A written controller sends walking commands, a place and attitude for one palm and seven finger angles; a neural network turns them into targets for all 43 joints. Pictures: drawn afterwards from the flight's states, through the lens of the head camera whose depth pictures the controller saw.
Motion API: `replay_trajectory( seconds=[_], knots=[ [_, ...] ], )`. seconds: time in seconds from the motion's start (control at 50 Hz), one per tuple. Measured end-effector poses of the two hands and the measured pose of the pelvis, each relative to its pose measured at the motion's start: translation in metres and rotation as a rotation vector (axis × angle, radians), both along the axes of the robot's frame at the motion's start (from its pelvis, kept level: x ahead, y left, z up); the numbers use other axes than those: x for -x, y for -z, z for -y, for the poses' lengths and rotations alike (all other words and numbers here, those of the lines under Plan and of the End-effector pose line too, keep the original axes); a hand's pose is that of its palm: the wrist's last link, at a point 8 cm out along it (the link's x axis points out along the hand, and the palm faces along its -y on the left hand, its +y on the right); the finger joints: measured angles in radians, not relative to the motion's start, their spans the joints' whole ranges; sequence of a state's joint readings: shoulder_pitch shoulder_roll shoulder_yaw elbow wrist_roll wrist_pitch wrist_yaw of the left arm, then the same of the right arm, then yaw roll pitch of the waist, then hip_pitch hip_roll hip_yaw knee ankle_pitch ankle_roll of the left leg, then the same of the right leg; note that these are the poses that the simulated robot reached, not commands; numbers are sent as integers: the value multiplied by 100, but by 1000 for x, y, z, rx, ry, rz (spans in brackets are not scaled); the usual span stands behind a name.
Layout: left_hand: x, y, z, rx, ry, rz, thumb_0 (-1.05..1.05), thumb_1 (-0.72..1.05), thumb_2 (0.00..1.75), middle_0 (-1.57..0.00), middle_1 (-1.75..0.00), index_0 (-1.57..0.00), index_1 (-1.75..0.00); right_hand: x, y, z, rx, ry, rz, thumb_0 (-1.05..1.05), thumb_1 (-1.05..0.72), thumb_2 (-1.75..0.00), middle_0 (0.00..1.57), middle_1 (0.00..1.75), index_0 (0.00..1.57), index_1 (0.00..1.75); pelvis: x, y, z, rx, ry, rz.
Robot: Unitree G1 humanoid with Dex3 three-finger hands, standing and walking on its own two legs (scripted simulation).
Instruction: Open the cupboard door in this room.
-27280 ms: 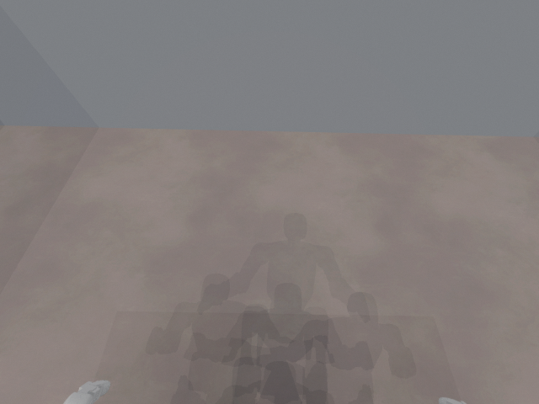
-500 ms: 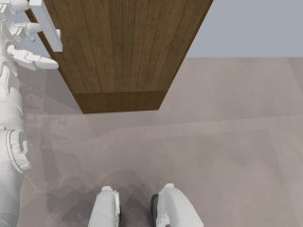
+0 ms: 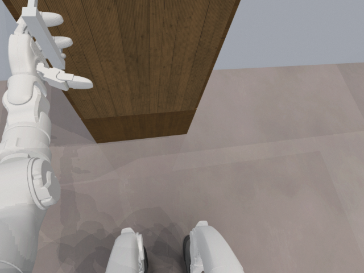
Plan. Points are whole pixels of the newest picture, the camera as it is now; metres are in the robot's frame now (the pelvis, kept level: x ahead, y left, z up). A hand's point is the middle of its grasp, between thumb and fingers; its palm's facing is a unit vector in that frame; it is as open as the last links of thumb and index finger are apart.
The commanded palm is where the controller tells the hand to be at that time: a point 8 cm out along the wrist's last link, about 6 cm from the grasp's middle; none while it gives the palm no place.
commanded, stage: slide the fingers in behind the handle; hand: left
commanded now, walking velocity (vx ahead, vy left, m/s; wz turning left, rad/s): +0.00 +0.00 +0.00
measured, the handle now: (47, 34) +0.59 +0.22 +0.07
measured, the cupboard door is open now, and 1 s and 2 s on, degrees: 0 0 27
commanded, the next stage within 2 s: close the thumb around the handle in 0.36 s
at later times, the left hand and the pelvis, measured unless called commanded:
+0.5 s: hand (62, 55) +0.54 +0.20 +0.06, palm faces +0.07 -1.00 +0.00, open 13.7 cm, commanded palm +0.53 +0.22 +0.06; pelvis -0.01 -0.01 +0.00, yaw -1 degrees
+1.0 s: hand (62, 53) +0.55 +0.20 +0.06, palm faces +0.08 -1.00 +0.00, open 6.7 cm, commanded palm +0.53 +0.22 +0.06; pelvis +0.00 +0.00 +0.00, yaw -1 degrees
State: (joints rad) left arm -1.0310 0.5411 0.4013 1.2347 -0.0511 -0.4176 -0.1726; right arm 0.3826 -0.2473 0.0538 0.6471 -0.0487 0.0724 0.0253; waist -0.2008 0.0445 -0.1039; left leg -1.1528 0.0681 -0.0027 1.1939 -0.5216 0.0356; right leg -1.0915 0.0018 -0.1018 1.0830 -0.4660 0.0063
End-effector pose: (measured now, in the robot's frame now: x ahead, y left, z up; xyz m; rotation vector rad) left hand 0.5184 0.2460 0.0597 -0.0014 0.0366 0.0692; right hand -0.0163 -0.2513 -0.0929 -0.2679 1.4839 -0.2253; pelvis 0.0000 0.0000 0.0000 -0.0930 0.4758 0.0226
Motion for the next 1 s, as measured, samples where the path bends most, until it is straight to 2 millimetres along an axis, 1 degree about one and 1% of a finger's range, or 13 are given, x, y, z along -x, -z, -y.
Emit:
replay_trajectory(
  seconds=[0.06, 0.12, 0.26, 0.38, 0.5, 0.58, 0.66, 0.74, 0.88, 1.0],
  knots=[
    [-1, 0, 0, 14, -13, -6, -2, -50, 30, -31, -121, -32, -126, 4, 0, 0, -2, 7, -2, 0, -91, -90, 21, 30, 21, 30, 1, 0, 2, -3, 4, 0],
    [-1, -1, 0, -12, -16, -7, -1, -50, 30, -32, -122, -33, -126, 8, 1, 1, -3, 10, -4, 0, -91, -90, 21, 30, 21, 30, 2, 1, 3, -5, 5, -2],
    [-1, -1, -1, -14, -9, -2, -1, -50, 30, -32, -122, -34, -125, 13, 1, 8, 10, 17, -13, 0, -91, -90, 21, 30, 21, 30, 5, 3, 7, -7, 9, -5],
    [-2, -1, -2, -9, -1, -3, -1, -50, 30, -32, -122, -34, -124, 12, -1, 15, 30, 14, -6, 0, -91, -90, 20, 30, 21, 30, 6, 3, 8, -7, 9, -9],
    [-1, 0, -2, -2, 1, -3, -1, -50, 30, -31, -122, -34, -123, 9, -2, 17, 37, 12, 8, 0, -91, -90, 20, 30, 20, 30, 6, 3, 8, -6, 13, -9],
    [-2, 0, -3, 0, 5, -3, -1, -45, 32, -32, -123, -35, -124, 6, -2, 16, 39, 11, 19, 0, -91, -90, 20, 30, 20, 30, 6, 3, 8, -5, 14, -7],
    [-4, 0, -5, -2, 10, -1, -1, -33, 37, -33, -124, -38, -125, 4, -1, 14, 39, 9, 25, 0, -91, -90, 20, 30, 21, 30, 6, 4, 6, -3, 13, -10],
    [-4, 0, -6, -2, 9, 2, -1, -16, 45, -34, -125, -39, -126, 4, 0, 10, 33, 11, 24, 0, -91, -90, 20, 30, 21, 30, 6, 5, 5, -3, 15, -13],
    [-3, -1, -1, 8, 7, -2, -1, 20, 60, -35, -128, -38, -128, 6, 1, 3, 14, 18, 18, 0, -91, -90, 20, 30, 21, 30, 4, 3, 1, -3, 17, -7],
    [-4, -1, -2, 0, -9, -6, 0, 53, 74, -37, -132, -39, -131, 8, 0, 1, 11, 19, 14, 0, -91, -90, 21, 30, 21, 30, 3, 2, 0, -3, 15, -6]
  ],
)
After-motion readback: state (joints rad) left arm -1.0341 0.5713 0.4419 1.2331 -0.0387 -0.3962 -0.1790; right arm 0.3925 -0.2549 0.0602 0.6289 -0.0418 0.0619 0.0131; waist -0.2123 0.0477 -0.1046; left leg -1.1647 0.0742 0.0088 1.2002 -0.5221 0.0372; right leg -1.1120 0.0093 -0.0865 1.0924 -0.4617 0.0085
